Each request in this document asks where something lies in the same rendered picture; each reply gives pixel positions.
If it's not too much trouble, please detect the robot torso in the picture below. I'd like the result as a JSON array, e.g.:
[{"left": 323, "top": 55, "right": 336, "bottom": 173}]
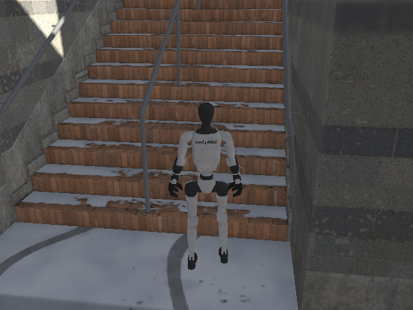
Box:
[{"left": 191, "top": 127, "right": 221, "bottom": 194}]

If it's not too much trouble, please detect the robot right foot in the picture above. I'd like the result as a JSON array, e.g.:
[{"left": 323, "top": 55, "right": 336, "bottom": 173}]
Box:
[{"left": 219, "top": 247, "right": 228, "bottom": 264}]

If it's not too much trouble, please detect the robot right hand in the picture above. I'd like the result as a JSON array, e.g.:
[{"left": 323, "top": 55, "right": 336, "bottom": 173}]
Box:
[{"left": 228, "top": 182, "right": 243, "bottom": 197}]

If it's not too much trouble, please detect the left robot forearm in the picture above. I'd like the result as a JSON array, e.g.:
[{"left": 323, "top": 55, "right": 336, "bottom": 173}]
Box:
[{"left": 170, "top": 157, "right": 183, "bottom": 184}]

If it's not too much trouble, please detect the robot left hand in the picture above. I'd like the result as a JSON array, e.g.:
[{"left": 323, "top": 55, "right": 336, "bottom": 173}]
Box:
[{"left": 168, "top": 182, "right": 183, "bottom": 198}]

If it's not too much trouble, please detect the robot right upper arm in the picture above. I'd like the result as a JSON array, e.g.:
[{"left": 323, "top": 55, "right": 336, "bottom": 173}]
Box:
[{"left": 220, "top": 130, "right": 236, "bottom": 167}]

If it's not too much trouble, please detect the robot left upper arm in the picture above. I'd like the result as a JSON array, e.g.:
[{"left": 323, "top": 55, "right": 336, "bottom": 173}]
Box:
[{"left": 176, "top": 130, "right": 193, "bottom": 167}]

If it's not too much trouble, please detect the right robot forearm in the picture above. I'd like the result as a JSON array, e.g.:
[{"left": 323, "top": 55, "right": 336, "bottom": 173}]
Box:
[{"left": 230, "top": 157, "right": 241, "bottom": 184}]

